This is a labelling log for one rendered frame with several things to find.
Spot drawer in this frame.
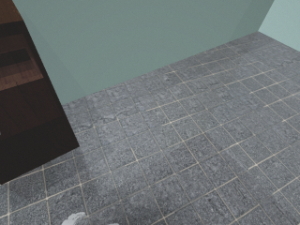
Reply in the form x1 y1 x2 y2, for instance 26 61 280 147
0 46 62 141

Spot robot left hand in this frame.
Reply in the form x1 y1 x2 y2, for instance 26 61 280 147
61 212 85 225

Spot cabinet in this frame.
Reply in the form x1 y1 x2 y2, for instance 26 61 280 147
0 0 80 185

